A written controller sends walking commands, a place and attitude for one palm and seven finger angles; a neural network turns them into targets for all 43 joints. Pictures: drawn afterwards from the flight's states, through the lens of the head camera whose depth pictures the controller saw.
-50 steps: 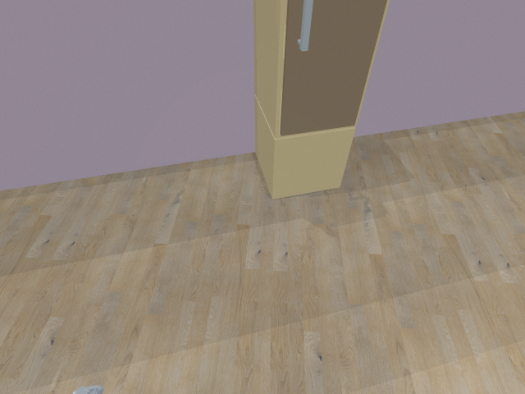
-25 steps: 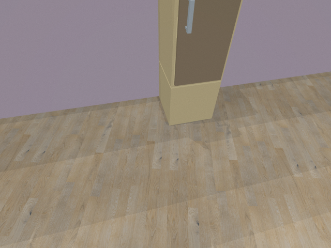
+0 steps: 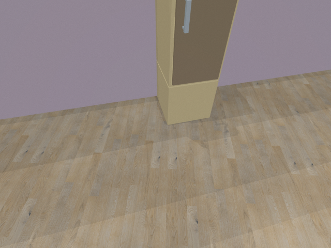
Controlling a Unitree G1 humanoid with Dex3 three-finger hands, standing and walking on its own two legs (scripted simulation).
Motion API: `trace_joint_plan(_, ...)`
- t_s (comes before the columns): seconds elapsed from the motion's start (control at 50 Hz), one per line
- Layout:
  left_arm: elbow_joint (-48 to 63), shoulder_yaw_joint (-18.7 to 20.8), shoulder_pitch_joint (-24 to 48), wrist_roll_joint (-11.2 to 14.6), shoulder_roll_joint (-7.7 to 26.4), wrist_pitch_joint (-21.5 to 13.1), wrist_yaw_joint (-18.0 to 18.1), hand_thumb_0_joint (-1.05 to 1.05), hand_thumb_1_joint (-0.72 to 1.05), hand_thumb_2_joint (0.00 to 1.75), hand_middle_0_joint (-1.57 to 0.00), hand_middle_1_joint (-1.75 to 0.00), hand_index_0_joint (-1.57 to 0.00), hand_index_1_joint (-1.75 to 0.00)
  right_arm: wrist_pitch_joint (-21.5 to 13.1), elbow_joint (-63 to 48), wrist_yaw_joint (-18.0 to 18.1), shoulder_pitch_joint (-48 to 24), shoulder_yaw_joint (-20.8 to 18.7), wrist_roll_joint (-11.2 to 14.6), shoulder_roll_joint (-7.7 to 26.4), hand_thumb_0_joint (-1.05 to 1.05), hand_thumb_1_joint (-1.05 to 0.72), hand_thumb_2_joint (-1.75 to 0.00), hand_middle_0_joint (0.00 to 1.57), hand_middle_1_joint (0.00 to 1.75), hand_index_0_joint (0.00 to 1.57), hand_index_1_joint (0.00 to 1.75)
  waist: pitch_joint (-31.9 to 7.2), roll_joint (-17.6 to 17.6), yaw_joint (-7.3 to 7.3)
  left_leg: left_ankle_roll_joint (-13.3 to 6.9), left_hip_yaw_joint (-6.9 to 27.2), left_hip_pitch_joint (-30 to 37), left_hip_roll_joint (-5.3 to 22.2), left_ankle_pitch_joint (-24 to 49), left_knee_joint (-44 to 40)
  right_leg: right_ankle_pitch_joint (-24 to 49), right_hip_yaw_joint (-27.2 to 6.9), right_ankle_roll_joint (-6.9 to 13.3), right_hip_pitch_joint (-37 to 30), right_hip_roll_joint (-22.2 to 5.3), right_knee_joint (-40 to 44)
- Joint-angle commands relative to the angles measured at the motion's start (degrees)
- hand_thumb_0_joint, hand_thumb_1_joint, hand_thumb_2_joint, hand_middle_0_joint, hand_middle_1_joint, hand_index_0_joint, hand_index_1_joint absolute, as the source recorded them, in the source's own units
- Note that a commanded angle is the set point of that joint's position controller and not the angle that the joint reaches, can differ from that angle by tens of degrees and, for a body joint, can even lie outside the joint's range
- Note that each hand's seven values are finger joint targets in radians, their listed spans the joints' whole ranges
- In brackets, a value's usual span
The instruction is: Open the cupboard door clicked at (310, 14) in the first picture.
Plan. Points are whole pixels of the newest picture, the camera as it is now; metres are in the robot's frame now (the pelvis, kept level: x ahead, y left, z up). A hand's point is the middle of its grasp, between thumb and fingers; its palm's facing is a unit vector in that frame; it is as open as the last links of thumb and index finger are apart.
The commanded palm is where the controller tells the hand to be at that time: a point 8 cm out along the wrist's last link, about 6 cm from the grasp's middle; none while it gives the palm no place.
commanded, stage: look at it before walking up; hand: left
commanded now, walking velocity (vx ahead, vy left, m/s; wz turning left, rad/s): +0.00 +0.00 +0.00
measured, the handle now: (185, 15) +1.17 -0.04 +0.11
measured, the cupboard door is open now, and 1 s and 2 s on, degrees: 0 0 0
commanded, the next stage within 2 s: walk to a spot facing it in 0.44 s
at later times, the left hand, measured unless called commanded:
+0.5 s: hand out of the picture +0.08 +0.25 -0.16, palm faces -0.02 -0.94 -0.33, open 7.4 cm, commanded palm none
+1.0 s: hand out of the picture +0.06 +0.18 -0.18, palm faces -0.14 -0.96 -0.26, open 7.4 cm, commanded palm none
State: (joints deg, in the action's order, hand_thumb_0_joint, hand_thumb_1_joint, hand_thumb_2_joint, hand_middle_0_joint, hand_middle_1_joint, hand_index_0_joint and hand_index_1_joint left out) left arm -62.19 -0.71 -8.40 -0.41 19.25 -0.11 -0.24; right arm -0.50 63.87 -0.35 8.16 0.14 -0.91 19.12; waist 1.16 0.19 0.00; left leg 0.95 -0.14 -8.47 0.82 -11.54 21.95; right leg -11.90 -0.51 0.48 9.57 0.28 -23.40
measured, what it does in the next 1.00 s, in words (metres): stands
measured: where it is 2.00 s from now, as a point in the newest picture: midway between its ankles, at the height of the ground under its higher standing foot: outside the picture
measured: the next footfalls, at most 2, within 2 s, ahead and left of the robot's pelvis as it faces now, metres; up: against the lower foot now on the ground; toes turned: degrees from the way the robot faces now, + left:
left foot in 1.34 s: +0.03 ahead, +0.14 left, +0.00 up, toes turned -23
right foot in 1.86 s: +0.12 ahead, -0.23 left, +0.00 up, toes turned -50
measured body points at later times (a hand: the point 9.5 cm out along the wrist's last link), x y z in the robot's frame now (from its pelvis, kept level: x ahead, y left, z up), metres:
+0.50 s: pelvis +0.01 +0.00 +0.00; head +0.01 +0.00 +0.45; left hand +0.08 +0.30 -0.13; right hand +0.09 -0.29 -0.13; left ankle +0.01 +0.13 -0.74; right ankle +0.01 -0.11 -0.74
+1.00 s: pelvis -0.01 -0.01 -0.03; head +0.02 -0.04 +0.42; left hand +0.06 +0.23 -0.16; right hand +0.02 -0.28 -0.18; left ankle -0.01 +0.13 -0.71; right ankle +0.00 -0.10 -0.74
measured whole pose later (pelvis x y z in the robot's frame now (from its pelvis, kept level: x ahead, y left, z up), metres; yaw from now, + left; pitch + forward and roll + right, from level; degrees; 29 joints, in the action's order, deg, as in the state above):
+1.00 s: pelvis -0.01 -0.01 -0.03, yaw -11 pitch -1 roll +1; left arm -53.0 1.7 -15.2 -1.1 11.8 2.3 -0.5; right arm 3.4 55.5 0.6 8.8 -3.0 -0.9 13.6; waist 5.3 -1.3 -2.0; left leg 2.0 -2.4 -23.5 3.4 -27.1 56.5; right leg -18.9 -1.4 3.6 21.4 3.5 -41.1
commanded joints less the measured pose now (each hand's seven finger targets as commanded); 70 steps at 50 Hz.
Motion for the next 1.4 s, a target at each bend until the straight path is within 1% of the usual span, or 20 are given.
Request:
trace_joint_plan(0.0, 3.82, 2.63, 2.45, -0.31, 11.93, -1.33, 0.84, 0.00, 0.90, 0.90, -0.20, -0.30, -0.20, -0.30, -1.37, -3.87, 0.98, -3.27, -2.17, 0.32, 11.44, 0.00, -0.90, -0.90, 0.20, 0.30, 0.20, 0.30, -1.27, 0.33, -0.17, -2.38, 5.24, -0.49, 5.65, 2.91, -3.86, 1.07, -6.69, 1.39, 1.25, -6.88, 5.71)
trace_joint_plan(0.56, 4.08, 2.81, 2.54, -0.30, 12.16, -1.18, 0.77, 0.00, 0.90, 0.90, -0.20, -0.30, -0.20, -0.30, -1.42, -4.09, 1.33, -4.02, -2.35, 0.32, 11.96, 0.00, -0.90, -0.90, 0.20, 0.30, 0.20, 0.30, -2.62, -0.24, 0.08, -2.14, 3.72, 3.13, 6.53, 8.06, -2.89, 10.20, -6.90, 1.48, 0.55, -6.66, 4.47)
trace_joint_plan(0.64, 5.48, 2.42, -1.41, -0.46, 6.12, 1.26, 0.99, 0.00, 0.90, 0.90, -0.20, -0.30, -0.20, -0.30, 0.17, -5.44, 1.80, 0.41, -1.99, 0.24, 5.36, 0.00, -0.90, -0.90, 0.20, 0.30, 0.20, 0.30, -1.50, 0.42, 0.34, -1.17, 0.37, 1.62, 7.03, 6.33, 1.21, 12.85, -8.38, 0.81, 4.85, -5.77, -0.51)
trace_joint_plan(0.78, 10.79, 3.98, -4.35, -0.79, 4.48, 2.45, 0.07, 0.00, 0.90, 0.90, -0.20, -0.30, -0.20, -0.30, 0.89, -11.25, 2.07, -0.04, -4.61, 0.12, 7.11, 0.00, -0.90, -0.90, 0.20, 0.30, 0.20, 0.30, -2.18, -5.81, -0.27, -4.52, 2.63, -1.95, 13.40, 0.79, 2.01, 6.95, -6.19, 0.22, 11.89, -0.90, -14.49)
trace_joint_plan(0.84, 11.60, 4.67, -7.68, -0.82, 2.16, 2.66, -0.40, 0.00, 0.90, 0.90, -0.20, -0.30, -0.20, -0.30, 0.53, -13.03, 1.93, -2.61, -5.33, -0.04, 6.97, 0.00, -0.90, -0.90, 0.20, 0.30, 0.20, 0.30, -2.75, -10.65, -2.19, -8.24, 3.00, -5.88, 19.09, 8.20, 2.83, -11.20, -0.40, -1.03, 9.65, -0.42, -23.72)
trace_joint_plan(0.86, 11.55, 5.06, -9.90, -0.79, 1.88, 2.57, -0.49, 0.00, 0.90, 0.90, -0.20, -0.30, -0.20, -0.30, 0.65, -13.82, 1.89, -4.01, -5.52, -0.13, 6.71, 0.00, -0.90, -0.90, 0.20, 0.30, 0.20, 0.30, -1.99, -9.61, -3.53, -7.44, 0.75, -8.74, 18.73, 8.36, 6.83, -10.45, -0.58, -0.81, 6.63, -1.60, -20.75)
trace_joint_plan(0.88, 11.11, 5.51, -12.47, -1.11, 2.90, 2.13, -0.50, 0.00, 0.90, 0.90, -0.20, -0.30, -0.20, -0.30, 0.99, -14.53, 1.83, -4.66, -5.50, -0.15, 6.12, 0.00, -0.90, -0.90, 0.20, 0.30, 0.20, 0.30, -1.57, -3.08, -4.90, -4.49, -2.76, -12.88, 14.79, 4.95, 15.61, -0.56, -3.07, 0.06, 3.04, -2.34, -12.94)
trace_joint_plan(0.9, 11.57, 6.61, -13.61, -1.92, 7.73, 1.30, 0.18, 0.00, 0.90, 0.90, -0.20, -0.30, -0.20, -0.30, 1.54, -15.72, 1.66, -3.32, -5.03, 0.25, 1.72, 0.00, -0.90, -0.90, 0.20, 0.30, 0.20, 0.30, -1.29, 15.44, -4.80, 1.07, -9.31, -21.51, 4.90, -10.98, 32.89, 9.54, -23.01, 3.86, 1.16, -13.53, -0.68)
trace_joint_plan(0.92, 12.06, 6.68, -15.02, -1.15, 9.35, 1.16, 0.89, 0.00, 0.90, 0.90, -0.20, -0.30, -0.20, -0.30, 1.91, -17.15, 1.78, -4.97, -4.51, 0.29, 0.54, 0.00, -0.90, -0.90, 0.20, 0.30, 0.20, 0.30, -0.73, 18.84, -5.55, 1.75, -2.04, -24.50, 0.02, -23.22, 42.03, 13.19, -36.06, 7.85, 5.09, -18.71, 7.67)
trace_joint_plan(0.94, 12.75, 6.74, -12.53, -1.00, 8.64, 1.31, 1.36, 0.00, 0.90, 0.90, -0.20, -0.30, -0.20, -0.30, 2.13, -16.63, 1.83, -4.93, -4.70, 0.37, 0.91, 0.00, -0.90, -0.90, 0.20, 0.30, 0.20, 0.30, 0.03, 13.92, -4.19, 1.13, 3.22, -25.25, 1.30, -19.86, 45.80, 5.78, -36.04, 8.96, 6.02, -17.93, 9.49)
trace_joint_plan(0.98, 14.23, 6.32, -6.74, -0.72, 5.76, 1.05, 1.36, 0.00, 0.90, 0.90, -0.20, -0.30, -0.20, -0.30, 1.66, -14.79, 1.48, -1.64, -4.99, 0.12, 1.25, 0.00, -0.90, -0.90, 0.20, 0.30, 0.20, 0.30, -1.48, 6.40, -0.86, 1.56, 3.42, -24.13, 3.13, -11.64, 45.46, 6.74, -27.58, 9.00, 4.31, -13.30, 5.51)
trace_joint_plan(1.02, 14.73, 6.20, -6.43, -0.76, 4.56, 0.86, 1.32, 0.00, 0.90, 0.90, -0.20, -0.30, -0.20, -0.30, 1.80, -14.26, 1.54, -0.70, -4.89, 0.00, 0.24, 0.00, -0.90, -0.90, 0.20, 0.30, 0.20, 0.30, -3.67, 6.28, -0.68, 2.20, 2.27, -21.36, 2.58, -9.82, 43.30, 7.06, -24.27, 8.84, 4.25, -11.53, 4.94)
trace_joint_plan(1.16, 13.74, 7.21, -9.38, -1.09, 5.08, 1.42, 0.99, 0.00, 0.90, 0.90, -0.20, -0.30, -0.20, -0.30, 1.38, -15.75, 2.05, -2.44, -4.46, 0.50, -1.53, 0.00, -0.90, -0.90, 0.20, 0.30, 0.20, 0.30, -5.99, 8.00, -2.50, 2.08, 1.13, -17.95, 0.14, -12.56, 28.37, 10.83, -26.57, 9.75, -0.20, -9.50, 3.92)
trace_joint_plan(1.2, 13.57, 7.35, -10.06, -1.16, 4.99, 1.56, 0.77, 0.00, 0.90, 0.90, -0.20, -0.30, -0.20, -0.30, 1.03, -16.10, 2.03, -2.28, -4.33, 0.49, -1.48, 0.00, -0.90, -0.90, 0.20, 0.30, 0.20, 0.30, -6.62, 8.26, -3.23, 1.69, 0.79, -15.04, -0.77, -13.63, 22.77, 5.22, -28.27, 9.34, -0.22, -8.31, 5.24)
trace_joint_plan(1.26, 14.59, 7.35, -6.33, -1.17, 5.58, 1.91, 0.29, 0.00, 0.90, 0.90, -0.20, -0.30, -0.20, -0.30, 0.06, -15.31, 2.00, 3.29, -4.36, 0.68, -0.91, 0.00, -0.90, -0.90, 0.20, 0.30, 0.20, 0.30, -6.89, 10.45, -0.99, 0.12, -0.48, -3.73, -2.48, -12.51, 8.92, -9.97, -28.78, 7.22, 7.06, -5.57, 6.15)
trace_joint_plan(1.28, 15.27, 7.20, -4.20, -0.99, 4.64, 1.93, 0.21, 0.00, 0.90, 0.90, -0.20, -0.30, -0.20, -0.30, -0.46, -14.31, 2.16, 7.28, -4.52, 0.73, -0.30, 0.00, -0.90, -0.90, 0.20, 0.30, 0.20, 0.30, -6.65, 8.87, 1.39, -0.82, 0.40, 6.90, -1.48, -9.80, 0.91, -16.60, -26.69, 4.91, 16.30, -3.02, 3.40)
trace_joint_plan(1.3, 16.76, 6.66, -2.80, -0.74, 2.16, 1.99, -0.34, 0.00, 0.90, 0.90, -0.20, -0.30, -0.20, -0.30, -0.97, -13.49, 2.69, 11.46, -5.43, 0.26, 3.69, 0.00, -0.90, -0.90, 0.20, 0.30, 0.20, 0.30, -5.96, -1.72, 3.90, -3.55, 8.91, 17.88, 7.21, -18.48, -6.62, -23.52, -19.60, 1.77, 29.48, 2.44, -5.07)
trace_joint_plan(1.32, 18.92, 6.46, -0.61, -0.39, -0.95, 1.62, -1.13, 0.00, 0.90, 0.90, -0.20, -0.30, -0.20, -0.30, -1.16, -13.95, 2.91, 12.51, -6.43, -0.55, 9.61, 0.00, -0.90, -0.90, 0.20, 0.30, 0.20, 0.30, -2.50, -17.85, 4.89, -8.14, 27.44, 18.14, 23.62, -29.69, -14.07, -21.22, -7.84, -1.11, 39.67, 7.25, -22.83)
trace_joint_plan(1.34, 19.58, 7.30, 2.24, -1.18, 1.62, 1.16, -1.50, 0.00, 0.90, 0.90, -0.20, -0.30, -0.20, -0.30, -1.14, -14.68, 2.66, 9.56, -6.13, -0.27, 9.33, 0.00, -0.90, -0.90, 0.20, 0.30, 0.20, 0.30, 2.21, -13.14, 4.21, -10.92, 29.79, 6.76, 28.92, -30.45, -15.98, -16.95, -5.80, -1.91, 38.11, 0.71, -31.84)
trace_joint_plan(1.38, 16.95, 7.75, -0.57, -1.74, 2.00, 1.21, -2.73, 0.00, 0.90, 0.90, -0.20, -0.30, -0.20, -0.30, -2.01, -15.33, 2.38, 4.69, -4.29, -0.30, 3.50, 0.00, -0.90, -0.90, 0.20, 0.30, 0.20, 0.30, 5.02, -6.36, -0.01, -8.40, 17.97, -0.95, 20.92, -23.89, -14.47, -9.08, -3.36, -2.59, 33.77, -0.75, -40.04)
